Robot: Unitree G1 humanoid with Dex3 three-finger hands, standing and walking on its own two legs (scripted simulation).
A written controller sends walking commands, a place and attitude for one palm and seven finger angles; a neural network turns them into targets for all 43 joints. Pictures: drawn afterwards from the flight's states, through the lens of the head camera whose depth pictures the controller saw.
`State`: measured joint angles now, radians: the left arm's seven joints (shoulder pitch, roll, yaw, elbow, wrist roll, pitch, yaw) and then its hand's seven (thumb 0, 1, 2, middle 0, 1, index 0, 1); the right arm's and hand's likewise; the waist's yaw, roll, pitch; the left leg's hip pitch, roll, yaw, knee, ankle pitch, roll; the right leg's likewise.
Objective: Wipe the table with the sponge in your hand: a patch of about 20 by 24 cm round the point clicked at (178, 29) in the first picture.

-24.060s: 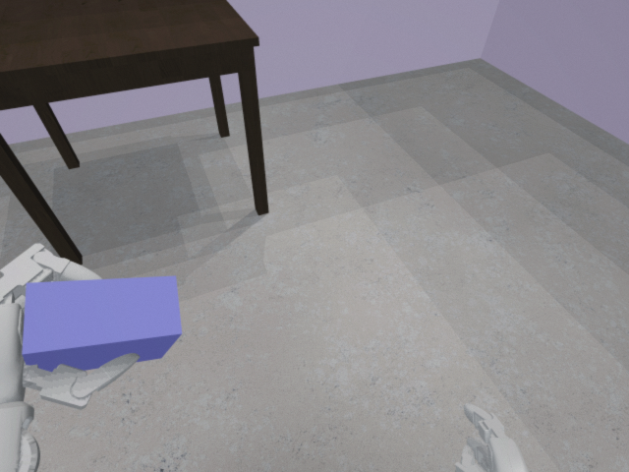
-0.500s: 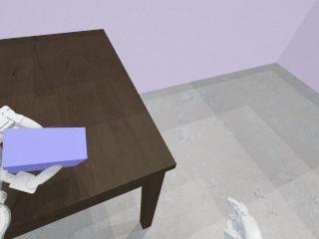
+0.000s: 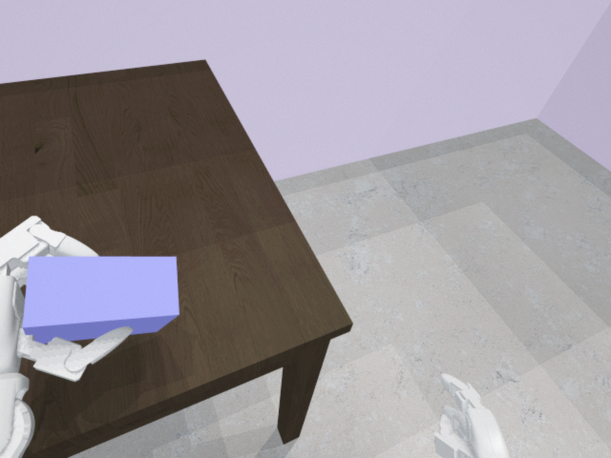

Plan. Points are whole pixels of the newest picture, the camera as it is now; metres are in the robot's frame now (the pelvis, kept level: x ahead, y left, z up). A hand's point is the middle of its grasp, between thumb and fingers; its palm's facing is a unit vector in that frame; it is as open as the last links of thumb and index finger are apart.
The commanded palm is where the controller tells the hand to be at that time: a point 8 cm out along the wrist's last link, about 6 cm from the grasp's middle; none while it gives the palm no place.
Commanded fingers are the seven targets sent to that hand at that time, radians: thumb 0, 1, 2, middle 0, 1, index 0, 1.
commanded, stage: look again from close up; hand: left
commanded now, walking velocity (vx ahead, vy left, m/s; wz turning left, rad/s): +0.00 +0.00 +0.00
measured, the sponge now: (125, 299) +0.23 +0.22 +0.13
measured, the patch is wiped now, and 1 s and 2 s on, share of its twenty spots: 0.00 0.00 0.00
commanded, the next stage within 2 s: turn the palm down, sponge in hand in 0.34 s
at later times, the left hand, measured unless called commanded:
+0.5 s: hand (74, 277) +0.23 +0.25 +0.17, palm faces +0.41 -0.78 -0.48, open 10.0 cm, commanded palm +0.16 +0.27 +0.18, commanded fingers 0.00 0.10 1.30 -1.20 -1.60 -1.20 -1.60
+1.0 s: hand (60, 305) +0.20 +0.25 +0.16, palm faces +0.44 -0.57 -0.69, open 10.0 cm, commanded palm +0.16 +0.26 +0.20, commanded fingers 0.00 0.10 1.30 -1.20 -1.60 -1.20 -1.60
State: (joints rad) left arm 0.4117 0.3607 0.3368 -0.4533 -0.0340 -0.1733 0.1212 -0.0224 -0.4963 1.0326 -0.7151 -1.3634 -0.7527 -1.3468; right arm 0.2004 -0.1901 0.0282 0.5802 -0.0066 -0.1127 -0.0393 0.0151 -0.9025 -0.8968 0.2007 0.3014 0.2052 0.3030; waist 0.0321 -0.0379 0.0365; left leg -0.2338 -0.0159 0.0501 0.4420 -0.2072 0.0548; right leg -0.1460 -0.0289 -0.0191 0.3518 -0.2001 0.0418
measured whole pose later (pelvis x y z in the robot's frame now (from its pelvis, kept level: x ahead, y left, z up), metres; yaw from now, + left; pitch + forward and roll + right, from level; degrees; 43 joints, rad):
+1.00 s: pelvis -0.02 -0.07 -0.01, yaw +4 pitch -3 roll +0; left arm 0.16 0.56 0.33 -0.24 0.15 0.17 0.05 -0.02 -0.50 1.03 -0.72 -1.36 -0.76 -1.34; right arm 0.14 -0.27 0.02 0.67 0.02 -0.04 -0.09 0.02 -0.90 -0.90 0.20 0.30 0.20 0.30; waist 0.08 0.07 0.02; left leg -0.26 0.03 -0.04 0.54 -0.22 -0.02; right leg -0.18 0.03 -0.08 0.53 -0.29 -0.05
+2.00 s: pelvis -0.01 -0.03 +0.00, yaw +2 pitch -2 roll +0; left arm 0.09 0.68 0.09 -0.48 0.62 0.51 -0.06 -0.01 -0.50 1.03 -0.72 -1.35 -0.76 -1.34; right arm -0.03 -0.27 0.07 0.62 0.05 0.08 -0.09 0.02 -0.90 -0.90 0.20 0.30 0.20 0.30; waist 0.14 0.12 0.02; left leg -0.21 -0.01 0.01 0.43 -0.19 0.01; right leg -0.15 -0.01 -0.03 0.44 -0.25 -0.01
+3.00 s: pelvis +0.00 -0.05 +0.00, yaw +1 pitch -3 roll +1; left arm 0.11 0.62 0.03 -0.43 0.72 0.48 -0.07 -0.01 -0.50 1.04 -0.72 -1.35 -0.76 -1.33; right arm -0.01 -0.28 0.04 0.62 0.05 0.07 -0.07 0.02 -0.91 -0.90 0.20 0.30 0.20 0.30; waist 0.13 0.13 0.01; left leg -0.18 0.00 0.01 0.42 -0.19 -0.01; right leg -0.15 0.00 -0.03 0.47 -0.27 -0.03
